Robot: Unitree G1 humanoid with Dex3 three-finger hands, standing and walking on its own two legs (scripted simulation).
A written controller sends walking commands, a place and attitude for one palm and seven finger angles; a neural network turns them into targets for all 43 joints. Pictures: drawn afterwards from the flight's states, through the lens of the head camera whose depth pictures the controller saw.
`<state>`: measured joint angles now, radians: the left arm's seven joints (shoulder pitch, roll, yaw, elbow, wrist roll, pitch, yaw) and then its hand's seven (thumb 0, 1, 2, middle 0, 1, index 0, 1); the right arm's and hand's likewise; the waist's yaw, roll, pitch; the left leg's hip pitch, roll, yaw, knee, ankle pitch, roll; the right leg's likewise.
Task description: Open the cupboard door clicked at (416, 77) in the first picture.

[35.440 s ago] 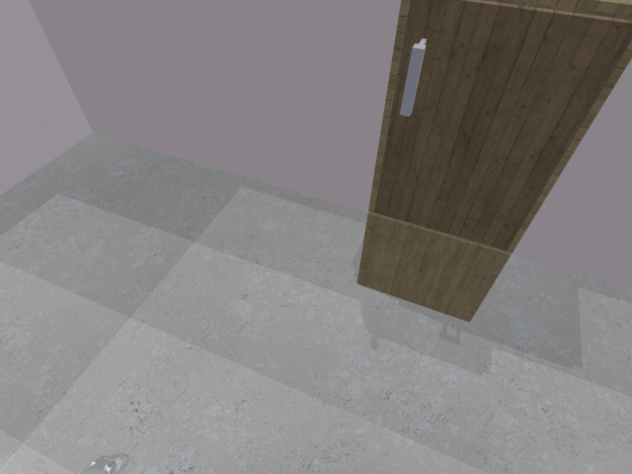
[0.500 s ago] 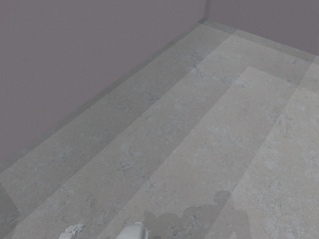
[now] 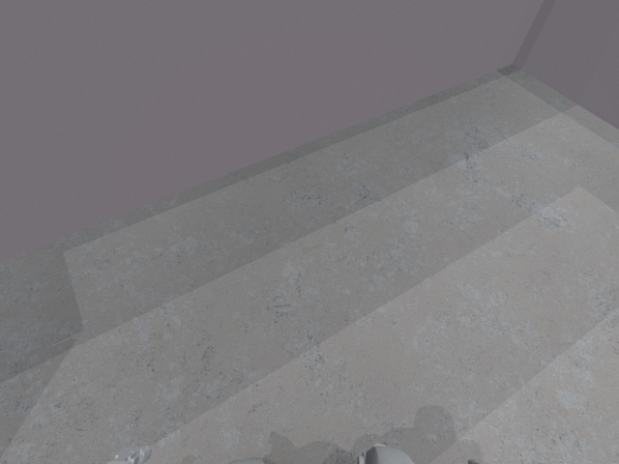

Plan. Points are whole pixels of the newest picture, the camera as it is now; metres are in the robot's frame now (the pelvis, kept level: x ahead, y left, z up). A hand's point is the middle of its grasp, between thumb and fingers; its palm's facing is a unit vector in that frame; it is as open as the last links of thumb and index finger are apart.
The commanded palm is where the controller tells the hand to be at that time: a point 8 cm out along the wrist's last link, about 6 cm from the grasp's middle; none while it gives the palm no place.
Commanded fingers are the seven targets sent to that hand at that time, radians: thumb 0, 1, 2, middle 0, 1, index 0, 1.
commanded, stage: turn to face it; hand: left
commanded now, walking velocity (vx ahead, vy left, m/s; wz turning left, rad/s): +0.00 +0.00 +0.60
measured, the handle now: out of the picture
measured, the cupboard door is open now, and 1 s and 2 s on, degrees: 44 44 44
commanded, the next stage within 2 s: none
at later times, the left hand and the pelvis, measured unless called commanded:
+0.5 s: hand out of the picture +0.00 +0.20 -0.19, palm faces +0.32 -0.92 -0.21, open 7.4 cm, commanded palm none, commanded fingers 0.00 0.90 0.90 -0.20 -0.30 -0.20 -0.30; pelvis +0.00 -0.01 -0.01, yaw +19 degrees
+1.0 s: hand out of the picture -0.01 +0.16 -0.15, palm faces +0.58 -0.78 -0.25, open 7.4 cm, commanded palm none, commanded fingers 0.00 0.90 0.90 -0.20 -0.30 -0.20 -0.30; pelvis +0.03 -0.05 +0.00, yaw +37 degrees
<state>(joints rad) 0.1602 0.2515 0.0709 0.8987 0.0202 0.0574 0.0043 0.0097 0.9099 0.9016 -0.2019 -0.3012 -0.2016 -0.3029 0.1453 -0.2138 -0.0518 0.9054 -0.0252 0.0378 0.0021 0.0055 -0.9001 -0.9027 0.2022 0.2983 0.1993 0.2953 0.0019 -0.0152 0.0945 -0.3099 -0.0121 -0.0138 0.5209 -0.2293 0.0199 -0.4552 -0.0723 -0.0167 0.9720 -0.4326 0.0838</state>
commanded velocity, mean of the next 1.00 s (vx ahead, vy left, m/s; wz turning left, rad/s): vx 0.00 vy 0.00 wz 0.60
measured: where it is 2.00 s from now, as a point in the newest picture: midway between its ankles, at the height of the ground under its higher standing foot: outside the picture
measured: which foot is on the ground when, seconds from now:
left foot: down 0.00-0.12, up 0.14-0.42, down 0.44-0.80, up 0.82-1.00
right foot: up 0.00-0.10, down 0.12-0.42, up 0.44-0.78, down 0.80-1.00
